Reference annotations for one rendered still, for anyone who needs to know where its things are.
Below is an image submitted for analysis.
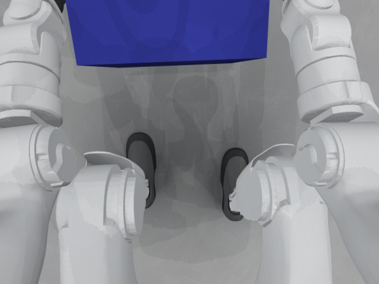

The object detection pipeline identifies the left robot upper arm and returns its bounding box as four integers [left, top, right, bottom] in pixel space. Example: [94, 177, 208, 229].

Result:
[0, 123, 76, 284]

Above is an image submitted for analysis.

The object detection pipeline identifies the robot right foot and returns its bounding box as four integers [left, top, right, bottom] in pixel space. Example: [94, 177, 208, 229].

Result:
[220, 148, 249, 221]

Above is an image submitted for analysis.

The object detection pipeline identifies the right robot upper arm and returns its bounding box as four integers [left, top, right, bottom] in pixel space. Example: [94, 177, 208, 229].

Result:
[293, 122, 379, 284]

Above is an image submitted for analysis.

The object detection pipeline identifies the right robot forearm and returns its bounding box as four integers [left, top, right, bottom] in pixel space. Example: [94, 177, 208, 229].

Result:
[281, 0, 379, 126]

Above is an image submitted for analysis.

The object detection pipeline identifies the left robot forearm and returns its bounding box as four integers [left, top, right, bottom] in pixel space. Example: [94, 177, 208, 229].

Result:
[0, 0, 67, 128]

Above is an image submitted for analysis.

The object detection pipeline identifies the robot right shin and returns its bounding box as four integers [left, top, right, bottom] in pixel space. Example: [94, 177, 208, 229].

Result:
[229, 144, 325, 221]

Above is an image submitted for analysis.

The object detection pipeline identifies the carton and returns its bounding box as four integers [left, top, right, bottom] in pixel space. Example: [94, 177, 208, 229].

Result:
[65, 0, 269, 68]

